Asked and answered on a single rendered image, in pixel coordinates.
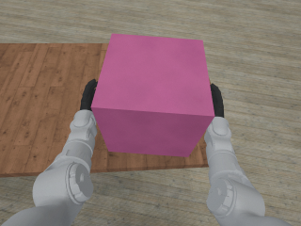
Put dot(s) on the carton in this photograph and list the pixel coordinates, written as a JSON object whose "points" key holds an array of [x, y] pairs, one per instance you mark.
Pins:
{"points": [[153, 95]]}

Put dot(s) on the table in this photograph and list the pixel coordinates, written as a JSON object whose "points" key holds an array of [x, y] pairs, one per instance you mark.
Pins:
{"points": [[41, 88]]}

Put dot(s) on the robot left upper arm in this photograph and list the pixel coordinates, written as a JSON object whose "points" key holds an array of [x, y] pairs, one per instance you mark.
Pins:
{"points": [[59, 195]]}

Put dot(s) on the right robot hand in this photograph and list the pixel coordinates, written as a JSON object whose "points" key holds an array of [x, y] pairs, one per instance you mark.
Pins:
{"points": [[217, 101]]}

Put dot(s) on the right robot forearm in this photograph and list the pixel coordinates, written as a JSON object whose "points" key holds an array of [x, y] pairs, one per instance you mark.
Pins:
{"points": [[221, 157]]}

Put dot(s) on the robot right upper arm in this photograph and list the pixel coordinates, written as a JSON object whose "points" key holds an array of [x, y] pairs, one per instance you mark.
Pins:
{"points": [[235, 204]]}

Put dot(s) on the left robot hand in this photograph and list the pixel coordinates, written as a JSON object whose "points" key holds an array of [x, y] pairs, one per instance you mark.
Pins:
{"points": [[88, 95]]}

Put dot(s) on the left robot forearm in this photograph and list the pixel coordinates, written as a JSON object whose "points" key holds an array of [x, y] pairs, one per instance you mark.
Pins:
{"points": [[80, 144]]}

